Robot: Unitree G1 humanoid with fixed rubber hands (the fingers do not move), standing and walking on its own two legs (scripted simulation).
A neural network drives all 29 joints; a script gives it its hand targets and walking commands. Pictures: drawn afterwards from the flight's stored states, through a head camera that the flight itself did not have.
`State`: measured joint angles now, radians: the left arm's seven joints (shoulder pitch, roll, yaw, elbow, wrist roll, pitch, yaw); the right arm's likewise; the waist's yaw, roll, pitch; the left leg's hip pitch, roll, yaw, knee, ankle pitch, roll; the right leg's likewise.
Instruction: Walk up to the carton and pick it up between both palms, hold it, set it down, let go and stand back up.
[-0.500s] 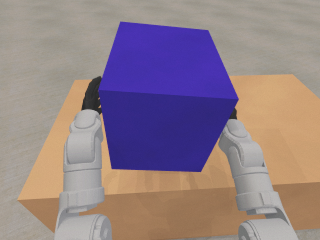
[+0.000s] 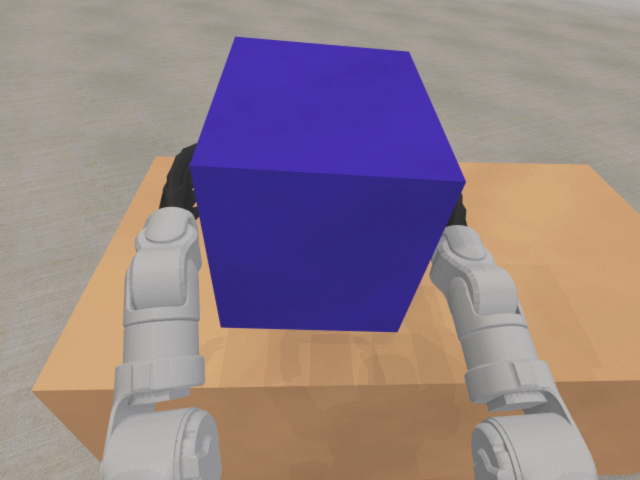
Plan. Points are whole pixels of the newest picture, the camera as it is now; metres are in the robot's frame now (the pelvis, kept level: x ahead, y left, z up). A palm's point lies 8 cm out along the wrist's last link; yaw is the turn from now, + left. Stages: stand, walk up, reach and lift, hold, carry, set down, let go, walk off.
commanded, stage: hold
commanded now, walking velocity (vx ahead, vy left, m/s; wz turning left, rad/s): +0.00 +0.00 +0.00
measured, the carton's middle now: (317, 186) +0.42 -0.01 +0.19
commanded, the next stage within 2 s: none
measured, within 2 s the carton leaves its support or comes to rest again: neither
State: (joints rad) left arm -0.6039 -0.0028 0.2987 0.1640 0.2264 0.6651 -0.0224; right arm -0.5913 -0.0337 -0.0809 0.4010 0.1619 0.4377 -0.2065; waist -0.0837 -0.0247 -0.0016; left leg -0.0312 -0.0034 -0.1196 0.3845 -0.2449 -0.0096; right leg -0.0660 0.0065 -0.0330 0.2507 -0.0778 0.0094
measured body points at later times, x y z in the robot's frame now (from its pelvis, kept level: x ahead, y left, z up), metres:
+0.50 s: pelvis +0.00 +0.00 +0.00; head -0.04 +0.02 +0.45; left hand +0.38 +0.15 +0.19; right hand +0.36 -0.17 +0.17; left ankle -0.01 +0.13 -0.75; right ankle +0.04 -0.13 -0.75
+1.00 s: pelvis +0.00 +0.00 +0.00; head -0.04 +0.02 +0.45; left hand +0.38 +0.16 +0.19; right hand +0.36 -0.17 +0.16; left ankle -0.01 +0.12 -0.75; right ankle +0.04 -0.13 -0.75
